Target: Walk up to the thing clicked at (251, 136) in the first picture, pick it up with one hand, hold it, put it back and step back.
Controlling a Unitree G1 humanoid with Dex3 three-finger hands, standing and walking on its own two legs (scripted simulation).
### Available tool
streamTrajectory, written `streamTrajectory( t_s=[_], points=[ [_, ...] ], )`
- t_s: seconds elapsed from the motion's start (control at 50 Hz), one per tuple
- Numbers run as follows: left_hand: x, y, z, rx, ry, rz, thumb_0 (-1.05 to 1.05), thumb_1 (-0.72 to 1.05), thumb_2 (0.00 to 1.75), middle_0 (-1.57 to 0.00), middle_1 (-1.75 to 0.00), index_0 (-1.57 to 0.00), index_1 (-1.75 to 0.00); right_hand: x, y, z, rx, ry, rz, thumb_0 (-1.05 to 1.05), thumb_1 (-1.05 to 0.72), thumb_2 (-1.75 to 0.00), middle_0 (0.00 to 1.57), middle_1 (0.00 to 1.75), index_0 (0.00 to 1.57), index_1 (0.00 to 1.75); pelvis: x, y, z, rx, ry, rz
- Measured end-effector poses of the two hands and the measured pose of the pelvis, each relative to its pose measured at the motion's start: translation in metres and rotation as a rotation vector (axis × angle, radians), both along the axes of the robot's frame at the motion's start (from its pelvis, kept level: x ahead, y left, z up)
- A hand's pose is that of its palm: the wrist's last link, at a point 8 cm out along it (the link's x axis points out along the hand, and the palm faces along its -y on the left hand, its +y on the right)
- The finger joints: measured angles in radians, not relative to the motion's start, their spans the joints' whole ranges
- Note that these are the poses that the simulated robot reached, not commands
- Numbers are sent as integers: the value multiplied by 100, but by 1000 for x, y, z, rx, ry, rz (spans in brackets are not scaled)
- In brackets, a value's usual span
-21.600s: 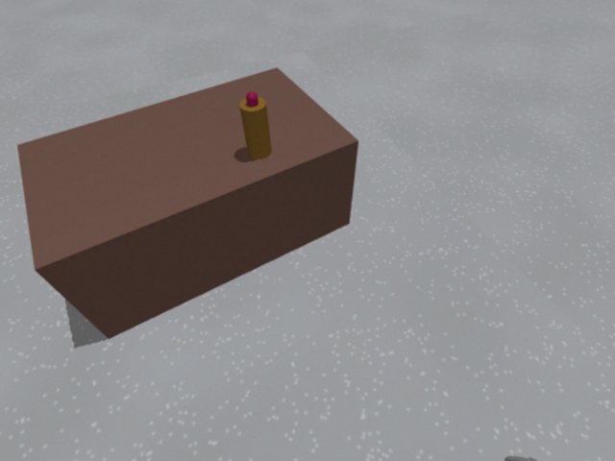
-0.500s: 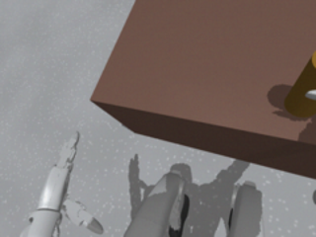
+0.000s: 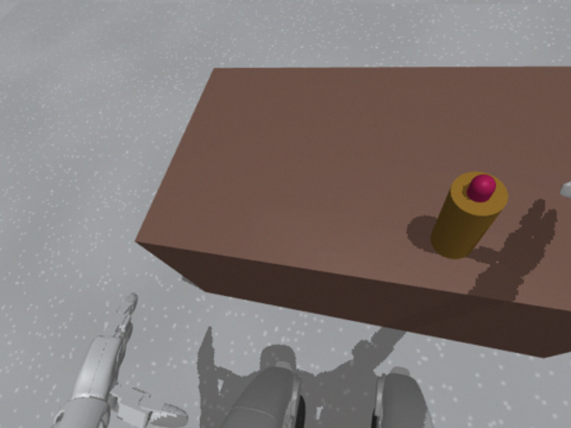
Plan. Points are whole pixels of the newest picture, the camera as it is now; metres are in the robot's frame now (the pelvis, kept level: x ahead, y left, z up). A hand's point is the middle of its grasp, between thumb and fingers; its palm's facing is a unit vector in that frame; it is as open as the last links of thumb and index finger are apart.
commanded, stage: home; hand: right
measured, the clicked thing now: (466, 214) +0.47 -0.21 -0.12
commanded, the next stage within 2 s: none
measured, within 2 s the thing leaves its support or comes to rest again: neither
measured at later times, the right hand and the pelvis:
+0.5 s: hand (541, 296) +0.30 -0.24 +0.00, palm faces +0.23 +0.94 -0.26, open 17.2 cm; pelvis +0.02 +0.00 +0.05, yaw -2 degrees
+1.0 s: hand (470, 410) +0.17 -0.16 -0.01, palm faces +0.19 +0.94 -0.27, open 17.3 cm; pelvis +0.01 +0.04 +0.04, yaw -4 degrees
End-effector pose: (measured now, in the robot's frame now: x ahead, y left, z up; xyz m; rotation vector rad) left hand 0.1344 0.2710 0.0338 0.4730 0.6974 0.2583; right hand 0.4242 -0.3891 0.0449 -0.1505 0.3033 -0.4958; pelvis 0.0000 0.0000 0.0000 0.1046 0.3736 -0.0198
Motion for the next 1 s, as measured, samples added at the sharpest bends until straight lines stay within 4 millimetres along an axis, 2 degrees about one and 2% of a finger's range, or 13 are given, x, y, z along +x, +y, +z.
streamTrajectory(
  t_s=[0.06,0.12,0.2,0.26,0.3,0.36,0.44,0.58,0.66,0.78,0.88,1.0],
  points=[
    [12,-6,-3,-28,6,-6,-1,-21,31,-10,-13,-10,-13,-2,-7,20,-6,-6,-28,-1,45,-9,7,7,6,6,3,-1,8,-4,-23,-1],
    [31,-32,-10,-115,-14,-65,-1,-3,41,-11,-15,-11,-16,-9,-6,29,-29,17,-13,-1,46,-9,7,7,6,6,5,-3,16,-8,-40,-4],
    [45,-75,-18,-291,-40,-140,0,19,51,-13,-18,-13,-19,-35,1,23,-62,105,27,-1,45,-10,7,7,6,6,11,-5,25,-19,-65,-9],
    [42,-88,-22,-373,-21,-138,0,34,58,-15,-20,-15,-21,-65,11,11,-76,185,54,-1,44,-11,7,7,6,7,16,-7,31,-32,-87,-11],
    [40,-83,-25,-375,9,-115,0,42,63,-16,-22,-16,-22,-84,21,3,-70,224,75,-1,45,-11,7,7,6,7,19,-7,35,-41,-104,-14],
    [39,-64,-27,-320,43,-80,0,55,70,-17,-24,-17,-24,-108,43,-9,-47,243,107,-1,46,-10,7,7,6,6,22,-7,39,-51,-133,-16],
    [45,-46,-20,-245,40,-61,1,69,78,-18,-26,-18,-26,-134,76,-21,-2,238,148,-1,48,-9,7,7,6,6,23,-2,44,-62,-172,-19],
    [56,-53,-15,-289,-7,-74,1,84,86,-19,-28,-19,-28,-185,128,-29,71,255,195,-1,49,-8,7,7,6,6,27,10,51,-76,-215,-26],
    [53,-46,-34,-304,31,-43,1,87,88,-19,-29,-20,-29,-219,146,-28,80,290,183,-1,50,-7,7,6,6,6,28,15,52,-76,-237,-30],
    [40,-28,-59,-291,91,6,1,89,89,-20,-29,-20,-29,-268,175,-37,110,391,189,-1,51,-7,6,6,6,6,24,23,48,-84,-251,-38],
    [32,-14,-66,-262,86,17,1,90,90,-20,-29,-20,-30,-286,187,-41,113,422,179,-1,51,-7,7,6,6,6,15,31,44,-90,-260,-44],
    [30,-4,-62,-238,28,10,1,90,90,-20,-29,-20,-30,-283,188,-33,76,382,172,-1,51,-7,6,6,6,5,7,38,42,-95,-272,-46]
  ],
)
